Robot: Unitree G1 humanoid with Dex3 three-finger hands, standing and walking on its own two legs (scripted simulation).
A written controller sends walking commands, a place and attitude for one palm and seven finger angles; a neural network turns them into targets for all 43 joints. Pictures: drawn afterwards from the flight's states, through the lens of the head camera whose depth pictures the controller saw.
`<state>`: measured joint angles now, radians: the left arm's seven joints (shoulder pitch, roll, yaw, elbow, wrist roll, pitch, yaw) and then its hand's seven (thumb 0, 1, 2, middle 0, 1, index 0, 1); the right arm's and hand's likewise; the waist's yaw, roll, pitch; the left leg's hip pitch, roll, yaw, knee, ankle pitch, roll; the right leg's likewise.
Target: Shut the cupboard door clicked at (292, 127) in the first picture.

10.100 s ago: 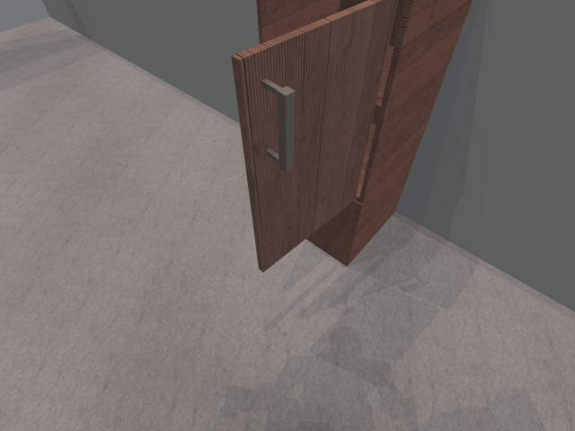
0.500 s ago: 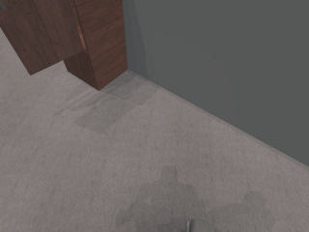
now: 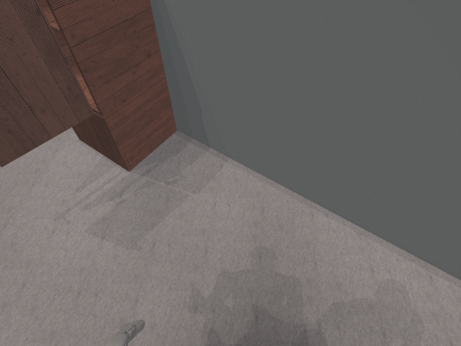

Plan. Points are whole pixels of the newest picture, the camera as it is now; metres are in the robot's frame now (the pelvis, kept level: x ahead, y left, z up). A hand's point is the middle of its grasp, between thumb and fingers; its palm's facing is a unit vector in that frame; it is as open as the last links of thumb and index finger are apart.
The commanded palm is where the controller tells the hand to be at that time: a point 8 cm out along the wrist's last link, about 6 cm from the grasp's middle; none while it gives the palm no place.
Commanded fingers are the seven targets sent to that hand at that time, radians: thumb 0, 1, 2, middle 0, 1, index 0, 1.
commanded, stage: walk to a spot facing it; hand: left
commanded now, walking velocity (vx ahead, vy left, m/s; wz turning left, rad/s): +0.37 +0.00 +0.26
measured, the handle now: out of the picture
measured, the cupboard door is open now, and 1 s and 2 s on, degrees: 84 84 84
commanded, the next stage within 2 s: turn to face it in 0.50 s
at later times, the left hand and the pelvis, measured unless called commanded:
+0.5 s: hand (128, 344) +0.15 +0.21 -0.18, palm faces +0.20 -0.97 -0.12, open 7.4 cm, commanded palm none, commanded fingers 0.00 0.90 0.90 -0.20 -0.30 -0.20 -0.30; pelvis +0.24 +0.07 +0.00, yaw +6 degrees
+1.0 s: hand (140, 198) +0.48 +0.24 -0.15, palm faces +0.21 -0.96 -0.20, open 7.3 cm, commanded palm none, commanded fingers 0.00 0.90 0.90 -0.20 -0.30 -0.20 -0.30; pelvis +0.40 +0.05 +0.01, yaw +14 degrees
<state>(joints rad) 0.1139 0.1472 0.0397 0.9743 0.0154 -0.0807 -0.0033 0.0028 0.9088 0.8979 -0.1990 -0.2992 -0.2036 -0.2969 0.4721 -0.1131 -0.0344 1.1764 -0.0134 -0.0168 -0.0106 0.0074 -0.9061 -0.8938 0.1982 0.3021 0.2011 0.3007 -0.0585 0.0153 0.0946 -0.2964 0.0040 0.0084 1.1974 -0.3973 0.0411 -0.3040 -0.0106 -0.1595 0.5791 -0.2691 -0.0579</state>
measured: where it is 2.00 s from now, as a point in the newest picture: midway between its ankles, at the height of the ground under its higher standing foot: (219, 283)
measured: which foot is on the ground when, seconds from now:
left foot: up 0.00-0.36, down 0.38-0.84, up 0.86-1.00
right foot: down 0.00-0.38, up 0.40-0.82, down 0.84-1.00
